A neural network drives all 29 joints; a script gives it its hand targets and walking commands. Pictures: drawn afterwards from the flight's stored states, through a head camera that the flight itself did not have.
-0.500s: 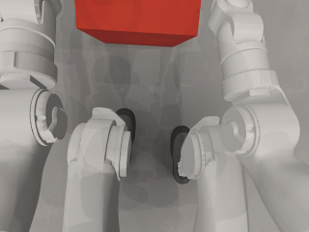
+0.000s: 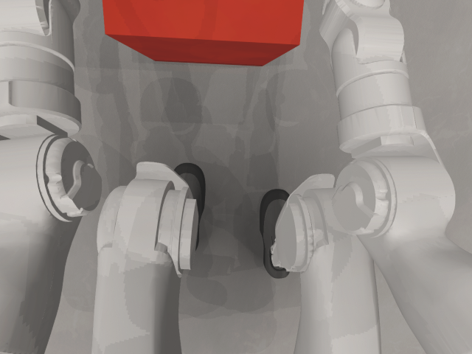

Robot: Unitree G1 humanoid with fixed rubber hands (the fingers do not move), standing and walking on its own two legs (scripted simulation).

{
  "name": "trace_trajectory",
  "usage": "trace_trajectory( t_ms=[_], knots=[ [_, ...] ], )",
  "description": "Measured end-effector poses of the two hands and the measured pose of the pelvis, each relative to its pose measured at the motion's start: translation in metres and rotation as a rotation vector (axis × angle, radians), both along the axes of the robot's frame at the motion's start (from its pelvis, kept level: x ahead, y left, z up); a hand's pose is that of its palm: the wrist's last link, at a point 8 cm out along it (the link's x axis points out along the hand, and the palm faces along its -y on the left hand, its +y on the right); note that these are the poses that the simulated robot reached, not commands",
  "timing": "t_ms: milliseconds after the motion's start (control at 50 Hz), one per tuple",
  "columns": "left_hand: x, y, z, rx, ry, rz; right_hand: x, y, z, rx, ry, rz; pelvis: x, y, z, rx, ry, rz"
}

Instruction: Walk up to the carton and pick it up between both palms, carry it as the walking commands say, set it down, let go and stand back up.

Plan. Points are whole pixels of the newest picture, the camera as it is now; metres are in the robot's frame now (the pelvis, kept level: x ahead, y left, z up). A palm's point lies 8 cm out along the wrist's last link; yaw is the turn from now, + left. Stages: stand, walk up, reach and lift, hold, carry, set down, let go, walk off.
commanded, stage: set down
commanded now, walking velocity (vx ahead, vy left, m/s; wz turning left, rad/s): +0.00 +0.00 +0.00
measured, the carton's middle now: out of the picture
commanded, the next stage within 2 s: none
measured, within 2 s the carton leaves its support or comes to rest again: neither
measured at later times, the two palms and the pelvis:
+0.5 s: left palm out of the picture +0.54 +0.25 -0.16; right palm out of the picture +0.57 -0.05 -0.15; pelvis +0.00 +0.00 +0.00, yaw +0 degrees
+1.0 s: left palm out of the picture +0.54 +0.28 -0.14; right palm out of the picture +0.57 -0.08 -0.14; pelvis -0.01 +0.01 +0.01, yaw +1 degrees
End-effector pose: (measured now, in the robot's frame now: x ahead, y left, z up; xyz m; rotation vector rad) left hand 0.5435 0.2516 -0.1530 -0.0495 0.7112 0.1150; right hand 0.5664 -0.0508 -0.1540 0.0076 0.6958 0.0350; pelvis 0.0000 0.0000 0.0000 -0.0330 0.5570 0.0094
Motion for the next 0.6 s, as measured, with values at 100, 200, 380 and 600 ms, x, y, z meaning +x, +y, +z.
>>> trace_trajectory(
  t_ms=[100,200,380,600],
  knots=[
    [0.000,0.000,-0.001,-0.005,-0.005,0.001,0.000,0.000,0.000,-0.001,-0.001,0.004,0.000,0.000,0.000,-0.001,-0.008,0.000],
    [0.000,0.000,-0.001,-0.009,-0.010,0.002,0.000,0.000,0.000,-0.003,-0.003,0.006,-0.001,0.000,-0.001,-0.002,-0.018,0.000],
    [-0.001,0.000,-0.002,-0.002,-0.021,0.001,0.000,0.000,0.000,-0.012,-0.010,0.013,-0.001,-0.001,-0.001,-0.005,-0.033,0.003],
    [-0.008,0.001,-0.015,0.051,0.020,0.018,-0.003,-0.005,-0.006,-0.085,0.022,0.032,0.000,0.000,0.005,-0.014,-0.024,0.012]
  ],
)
